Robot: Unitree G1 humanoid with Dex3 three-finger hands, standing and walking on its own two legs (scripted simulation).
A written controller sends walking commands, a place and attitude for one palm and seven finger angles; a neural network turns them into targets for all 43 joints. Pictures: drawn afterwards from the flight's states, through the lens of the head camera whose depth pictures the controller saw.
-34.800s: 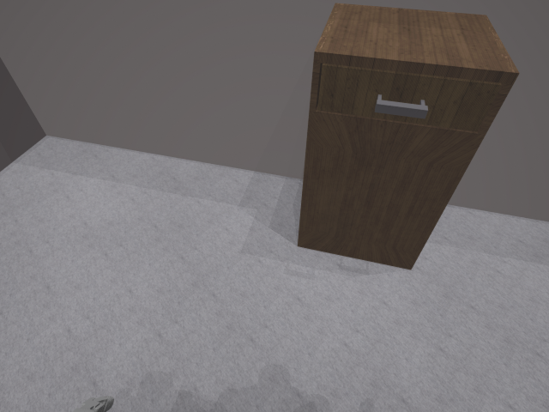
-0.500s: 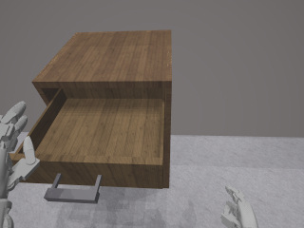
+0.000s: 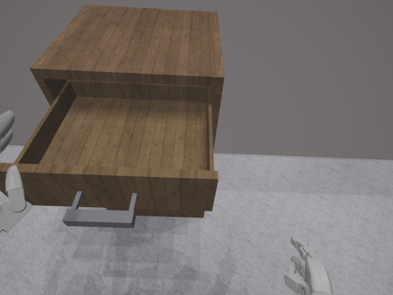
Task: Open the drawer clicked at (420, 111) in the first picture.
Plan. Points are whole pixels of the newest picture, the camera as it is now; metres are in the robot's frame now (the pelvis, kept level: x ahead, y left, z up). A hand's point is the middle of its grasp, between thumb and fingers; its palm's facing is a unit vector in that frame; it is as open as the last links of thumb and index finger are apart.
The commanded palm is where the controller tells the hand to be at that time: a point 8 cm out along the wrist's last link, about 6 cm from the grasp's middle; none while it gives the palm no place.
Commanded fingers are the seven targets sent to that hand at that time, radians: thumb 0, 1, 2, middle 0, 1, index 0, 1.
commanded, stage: step back with the hand held close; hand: left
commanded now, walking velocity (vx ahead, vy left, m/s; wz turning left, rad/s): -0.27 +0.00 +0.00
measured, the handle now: (103, 207) +0.28 +0.21 +0.02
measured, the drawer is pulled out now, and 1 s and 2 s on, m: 0.30 0.30 0.30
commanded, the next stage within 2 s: stop stepping back and stand still in 0.54 s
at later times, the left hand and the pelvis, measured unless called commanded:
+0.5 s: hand (14, 259) +0.13 +0.21 +0.20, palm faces +0.35 -0.81 -0.46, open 7.4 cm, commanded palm +0.06 +0.26 +0.21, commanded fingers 0.00 0.90 0.90 -0.20 -0.30 -0.20 -0.30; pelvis -0.08 -0.01 +0.00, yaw -3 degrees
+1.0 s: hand out of the picture -0.04 +0.20 +0.19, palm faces +0.40 -0.80 -0.45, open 7.4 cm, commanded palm -0.09 +0.25 +0.21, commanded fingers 0.00 0.90 0.90 -0.20 -0.30 -0.20 -0.30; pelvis -0.21 -0.03 +0.00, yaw +2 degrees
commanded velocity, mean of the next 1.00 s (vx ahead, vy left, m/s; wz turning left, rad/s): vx -0.14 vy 0.03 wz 0.01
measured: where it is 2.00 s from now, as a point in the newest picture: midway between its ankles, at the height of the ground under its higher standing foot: outside the picture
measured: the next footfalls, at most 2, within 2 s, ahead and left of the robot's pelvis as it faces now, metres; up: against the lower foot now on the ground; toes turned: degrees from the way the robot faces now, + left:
right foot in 0.52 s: -0.12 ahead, -0.14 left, +0.00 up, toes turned -4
left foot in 0.82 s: -0.20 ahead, +0.08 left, +0.00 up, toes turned +6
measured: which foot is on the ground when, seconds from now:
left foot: down 0.00-0.58, up 0.60-0.80, down 0.82-1.00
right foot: down 0.00-0.24, up 0.26-0.50, down 0.52-1.00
